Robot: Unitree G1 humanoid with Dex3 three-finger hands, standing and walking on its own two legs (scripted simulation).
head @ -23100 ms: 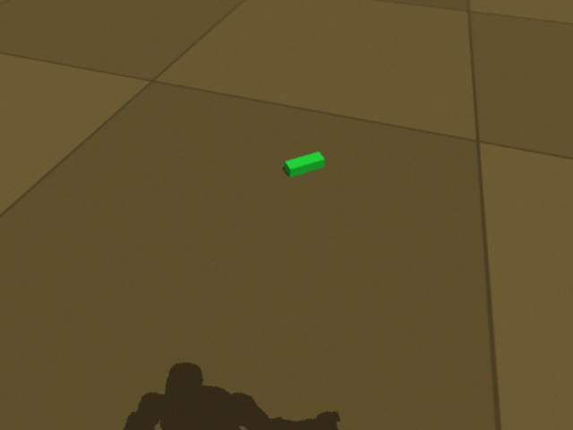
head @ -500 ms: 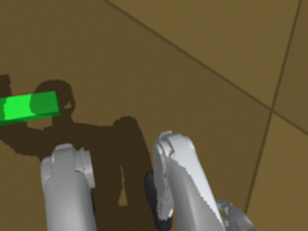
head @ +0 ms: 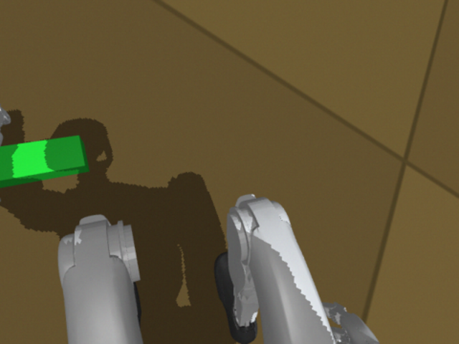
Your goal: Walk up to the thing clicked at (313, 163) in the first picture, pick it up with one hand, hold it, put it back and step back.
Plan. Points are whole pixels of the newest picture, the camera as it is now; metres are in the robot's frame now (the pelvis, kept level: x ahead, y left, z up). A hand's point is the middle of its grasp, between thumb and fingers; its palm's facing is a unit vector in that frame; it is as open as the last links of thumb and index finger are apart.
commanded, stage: approach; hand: left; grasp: from above
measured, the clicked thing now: (31, 162) +0.46 +0.32 -0.30
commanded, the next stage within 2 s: close in in 0.52 s
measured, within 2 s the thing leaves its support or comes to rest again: neither
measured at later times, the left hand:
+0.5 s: hand out of the picture +0.45 +0.33 -0.18, palm faces -0.44 -0.10 -0.89, open 14.3 cm
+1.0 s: hand (17, 160) +0.44 +0.32 -0.22, palm faces -0.43 -0.11 -0.90, open 14.2 cm
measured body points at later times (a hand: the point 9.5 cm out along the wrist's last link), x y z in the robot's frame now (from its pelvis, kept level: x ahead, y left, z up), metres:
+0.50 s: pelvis +0.00 +0.00 -0.01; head +0.25 +0.07 +0.36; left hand +0.47 +0.33 -0.13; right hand +0.04 -0.26 -0.10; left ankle +0.08 +0.13 -0.29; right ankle +0.10 -0.12 -0.29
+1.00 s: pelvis +0.00 +0.00 -0.02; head +0.24 +0.10 +0.35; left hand +0.46 +0.32 -0.17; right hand +0.07 -0.27 -0.09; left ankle +0.08 +0.13 -0.29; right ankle +0.10 -0.12 -0.29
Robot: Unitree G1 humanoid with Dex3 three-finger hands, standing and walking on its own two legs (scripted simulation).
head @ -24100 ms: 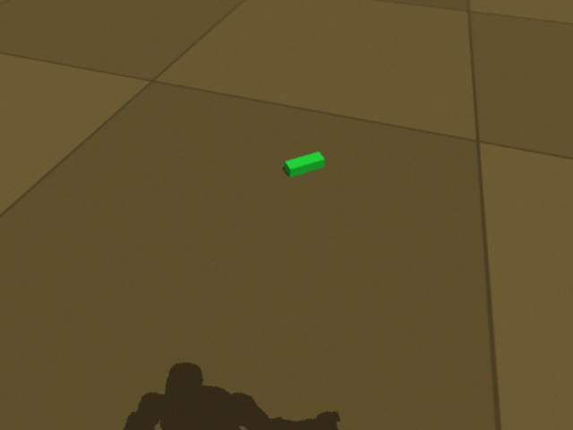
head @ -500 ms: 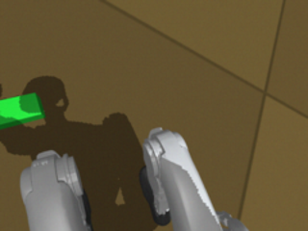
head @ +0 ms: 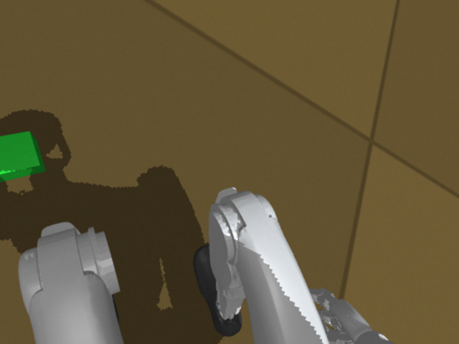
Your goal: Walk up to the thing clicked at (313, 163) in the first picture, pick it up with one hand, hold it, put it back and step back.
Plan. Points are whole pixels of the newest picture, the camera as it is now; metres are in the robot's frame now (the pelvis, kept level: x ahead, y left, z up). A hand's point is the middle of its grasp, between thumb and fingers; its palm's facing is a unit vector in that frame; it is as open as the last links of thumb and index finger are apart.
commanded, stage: rest palm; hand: left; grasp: from above
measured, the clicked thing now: out of the picture +0.45 +0.33 -0.28
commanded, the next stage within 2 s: close in 0.52 s
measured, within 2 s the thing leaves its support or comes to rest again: neither
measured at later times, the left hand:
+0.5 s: hand out of the picture +0.43 +0.33 -0.24, palm faces -0.44 -0.17 -0.88, open 14.4 cm
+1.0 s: hand out of the picture +0.44 +0.33 -0.26, palm faces -0.43 -0.15 -0.89, open 12.6 cm
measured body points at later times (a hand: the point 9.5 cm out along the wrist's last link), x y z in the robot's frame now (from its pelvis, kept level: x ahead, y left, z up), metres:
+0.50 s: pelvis +0.01 +0.00 -0.01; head +0.27 +0.11 +0.34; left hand +0.45 +0.34 -0.19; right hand +0.05 -0.25 -0.08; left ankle +0.08 +0.13 -0.28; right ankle +0.10 -0.11 -0.28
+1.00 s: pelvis +0.00 +0.01 -0.01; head +0.27 +0.13 +0.33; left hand +0.46 +0.34 -0.21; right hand +0.07 -0.25 -0.07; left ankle +0.08 +0.13 -0.28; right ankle +0.10 -0.11 -0.28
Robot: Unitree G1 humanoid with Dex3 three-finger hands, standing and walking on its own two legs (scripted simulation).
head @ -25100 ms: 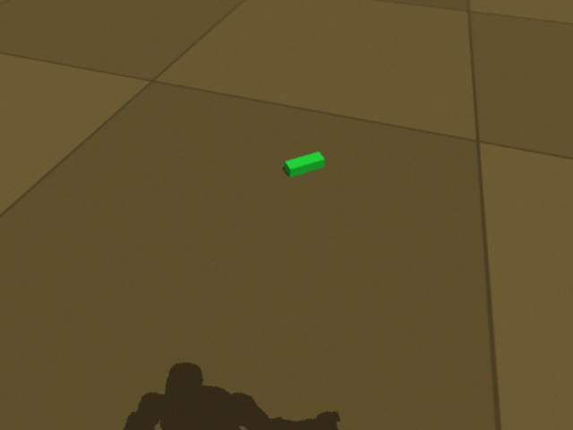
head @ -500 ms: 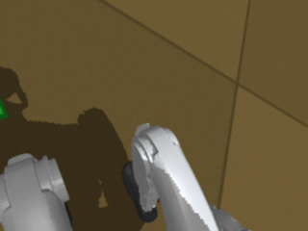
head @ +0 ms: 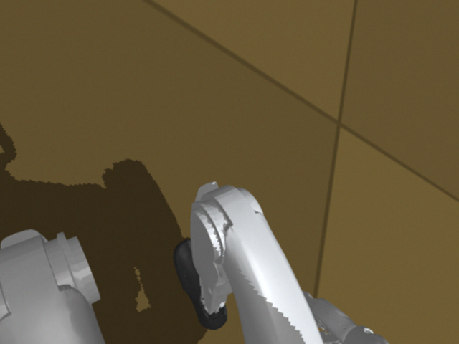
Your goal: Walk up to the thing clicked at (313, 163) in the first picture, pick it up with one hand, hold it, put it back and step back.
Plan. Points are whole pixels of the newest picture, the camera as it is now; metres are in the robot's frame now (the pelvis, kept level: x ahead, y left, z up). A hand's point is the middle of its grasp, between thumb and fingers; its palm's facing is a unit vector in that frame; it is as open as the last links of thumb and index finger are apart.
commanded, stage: close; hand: left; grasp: from above
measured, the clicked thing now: out of the picture +0.42 +0.35 -0.27
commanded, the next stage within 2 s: settle in 1.26 s
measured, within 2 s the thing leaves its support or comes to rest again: leaves its support in 1.72 s
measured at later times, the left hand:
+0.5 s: hand out of the picture +0.40 +0.35 -0.24, palm faces -0.42 -0.18 -0.89, open 10.6 cm
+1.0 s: hand out of the picture +0.41 +0.35 -0.24, palm faces -0.41 -0.18 -0.89, open 9.9 cm
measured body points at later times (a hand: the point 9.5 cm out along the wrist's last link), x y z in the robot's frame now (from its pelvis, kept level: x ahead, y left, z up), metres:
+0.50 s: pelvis +0.00 +0.00 +0.00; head +0.25 +0.14 +0.34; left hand +0.42 +0.36 -0.19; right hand +0.07 -0.26 -0.06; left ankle +0.07 +0.13 -0.26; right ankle +0.11 -0.11 -0.26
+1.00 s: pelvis +0.00 +0.00 +0.00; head +0.25 +0.14 +0.34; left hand +0.42 +0.36 -0.19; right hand +0.08 -0.25 -0.06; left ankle +0.07 +0.13 -0.26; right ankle +0.11 -0.11 -0.26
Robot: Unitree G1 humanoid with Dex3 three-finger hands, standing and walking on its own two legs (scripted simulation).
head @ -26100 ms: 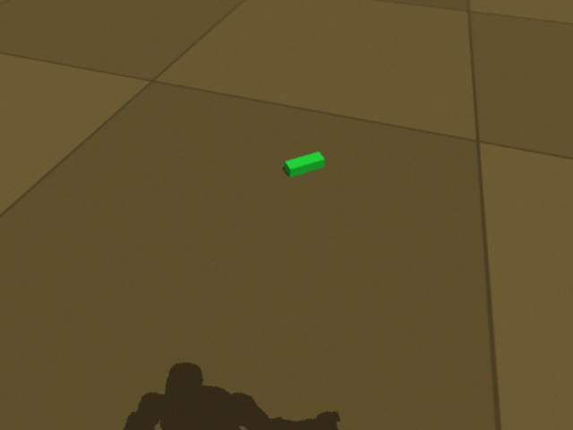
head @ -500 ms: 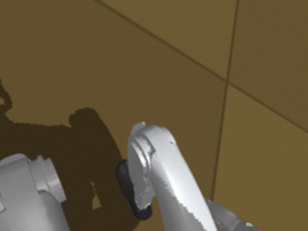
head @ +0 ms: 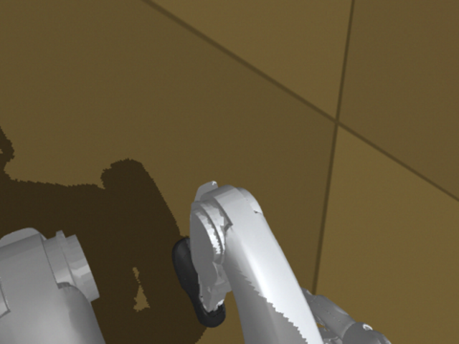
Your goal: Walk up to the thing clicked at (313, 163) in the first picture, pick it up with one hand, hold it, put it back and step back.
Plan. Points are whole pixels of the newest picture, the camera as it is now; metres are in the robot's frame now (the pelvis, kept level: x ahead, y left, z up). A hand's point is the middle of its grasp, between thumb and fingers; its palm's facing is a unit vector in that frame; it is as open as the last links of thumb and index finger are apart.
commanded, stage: close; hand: left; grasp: from above
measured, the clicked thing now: out of the picture +0.42 +0.36 -0.27
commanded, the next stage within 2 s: settle in 0.26 s
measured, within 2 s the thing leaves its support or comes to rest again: leaves its support in 0.72 s
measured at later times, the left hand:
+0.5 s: hand out of the picture +0.41 +0.36 -0.24, palm faces -0.41 -0.18 -0.89, open 9.7 cm
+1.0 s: hand out of the picture +0.41 +0.36 -0.17, palm faces -0.39 -0.13 -0.91, open 9.6 cm
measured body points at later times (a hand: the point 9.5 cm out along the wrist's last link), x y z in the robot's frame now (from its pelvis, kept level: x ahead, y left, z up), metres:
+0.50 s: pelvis +0.00 +0.00 +0.00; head +0.25 +0.14 +0.34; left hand +0.43 +0.36 -0.19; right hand +0.07 -0.25 -0.06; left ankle +0.07 +0.13 -0.27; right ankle +0.11 -0.11 -0.27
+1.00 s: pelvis +0.01 +0.00 +0.02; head +0.23 +0.12 +0.39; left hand +0.42 +0.37 -0.12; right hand +0.12 -0.25 -0.07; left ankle +0.07 +0.13 -0.27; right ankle +0.11 -0.11 -0.27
